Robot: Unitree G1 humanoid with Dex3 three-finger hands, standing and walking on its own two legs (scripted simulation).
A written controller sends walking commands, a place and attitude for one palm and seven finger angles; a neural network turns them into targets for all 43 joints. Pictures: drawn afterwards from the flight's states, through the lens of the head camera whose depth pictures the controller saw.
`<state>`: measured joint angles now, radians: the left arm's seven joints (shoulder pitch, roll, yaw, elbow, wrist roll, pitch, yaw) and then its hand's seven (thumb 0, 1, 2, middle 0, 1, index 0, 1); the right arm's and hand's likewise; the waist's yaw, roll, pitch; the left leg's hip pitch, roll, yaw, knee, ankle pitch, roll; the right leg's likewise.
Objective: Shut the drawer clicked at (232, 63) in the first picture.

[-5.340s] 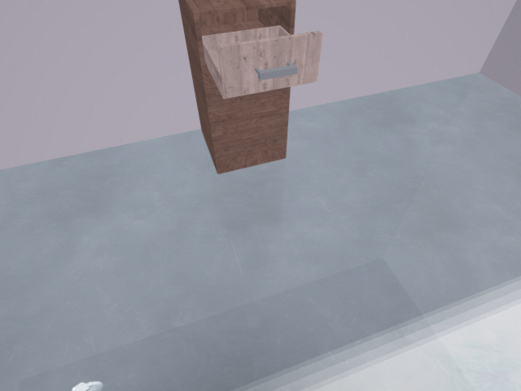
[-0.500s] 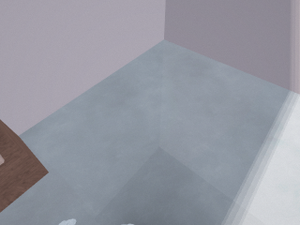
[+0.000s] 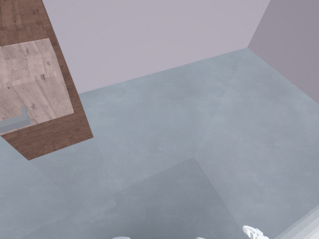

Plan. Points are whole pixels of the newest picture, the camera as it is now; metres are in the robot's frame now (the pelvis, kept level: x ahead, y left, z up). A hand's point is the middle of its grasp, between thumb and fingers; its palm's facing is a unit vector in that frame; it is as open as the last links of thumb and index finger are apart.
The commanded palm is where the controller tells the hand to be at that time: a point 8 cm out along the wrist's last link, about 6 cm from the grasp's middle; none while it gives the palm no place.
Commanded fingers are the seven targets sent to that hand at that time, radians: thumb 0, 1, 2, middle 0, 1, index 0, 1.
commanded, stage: turn to face it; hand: left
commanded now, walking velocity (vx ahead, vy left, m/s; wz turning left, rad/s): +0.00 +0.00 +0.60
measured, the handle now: (1, 121) +0.38 +0.50 -0.02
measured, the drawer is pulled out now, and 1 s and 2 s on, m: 0.30 0.30 0.30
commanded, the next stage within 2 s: take the last steps up to it in 0.72 s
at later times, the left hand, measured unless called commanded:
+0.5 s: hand out of the picture +0.05 +0.18 -0.12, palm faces +0.29 -0.91 -0.30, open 7.4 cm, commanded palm none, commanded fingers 0.00 0.90 0.90 -0.20 -0.30 -0.20 -0.30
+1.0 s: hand out of the picture -0.15 +0.19 -0.16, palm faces +0.52 -0.83 -0.22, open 7.4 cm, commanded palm none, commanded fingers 0.00 0.90 0.90 -0.20 -0.30 -0.20 -0.30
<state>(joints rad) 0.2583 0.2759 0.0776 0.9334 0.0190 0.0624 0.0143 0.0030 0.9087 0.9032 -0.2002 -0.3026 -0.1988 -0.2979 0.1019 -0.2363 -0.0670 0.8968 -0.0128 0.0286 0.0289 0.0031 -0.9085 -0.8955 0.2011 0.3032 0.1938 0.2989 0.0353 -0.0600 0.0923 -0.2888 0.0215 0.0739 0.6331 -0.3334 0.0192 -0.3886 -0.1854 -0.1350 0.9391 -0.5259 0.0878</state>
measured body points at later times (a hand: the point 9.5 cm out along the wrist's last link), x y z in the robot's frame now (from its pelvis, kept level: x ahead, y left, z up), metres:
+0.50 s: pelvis -0.01 -0.04 +0.01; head +0.02 -0.07 +0.46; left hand +0.03 +0.23 -0.10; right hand +0.12 -0.28 -0.15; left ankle -0.05 +0.09 -0.65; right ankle +0.03 -0.13 -0.72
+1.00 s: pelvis -0.04 +0.01 +0.02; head -0.05 +0.04 +0.47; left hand -0.18 +0.23 -0.15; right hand +0.16 -0.15 -0.11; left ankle -0.10 +0.08 -0.72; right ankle +0.01 -0.13 -0.65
